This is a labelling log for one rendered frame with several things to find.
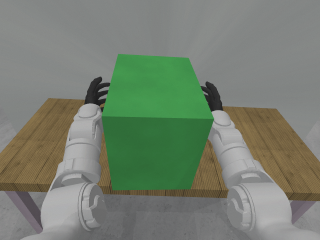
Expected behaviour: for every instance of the right robot upper arm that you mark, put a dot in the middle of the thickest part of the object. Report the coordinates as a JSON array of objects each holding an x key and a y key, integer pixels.
[{"x": 262, "y": 211}]

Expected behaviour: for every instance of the carton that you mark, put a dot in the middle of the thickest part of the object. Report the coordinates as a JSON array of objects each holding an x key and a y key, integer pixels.
[{"x": 156, "y": 122}]

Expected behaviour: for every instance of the robot left hand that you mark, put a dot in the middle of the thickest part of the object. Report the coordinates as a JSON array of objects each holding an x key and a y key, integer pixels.
[{"x": 93, "y": 95}]

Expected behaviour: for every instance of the table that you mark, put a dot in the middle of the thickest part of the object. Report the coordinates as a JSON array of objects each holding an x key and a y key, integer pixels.
[{"x": 30, "y": 161}]

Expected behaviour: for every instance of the robot right hand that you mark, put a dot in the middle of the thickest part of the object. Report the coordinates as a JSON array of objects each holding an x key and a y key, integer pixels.
[{"x": 213, "y": 97}]

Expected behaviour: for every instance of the robot right forearm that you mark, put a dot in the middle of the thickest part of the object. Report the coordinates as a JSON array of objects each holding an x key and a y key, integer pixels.
[{"x": 237, "y": 163}]

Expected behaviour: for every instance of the robot left forearm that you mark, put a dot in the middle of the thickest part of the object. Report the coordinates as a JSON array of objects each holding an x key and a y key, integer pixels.
[{"x": 82, "y": 150}]

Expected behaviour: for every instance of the left robot upper arm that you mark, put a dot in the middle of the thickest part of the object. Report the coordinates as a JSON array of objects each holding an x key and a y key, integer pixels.
[{"x": 72, "y": 212}]

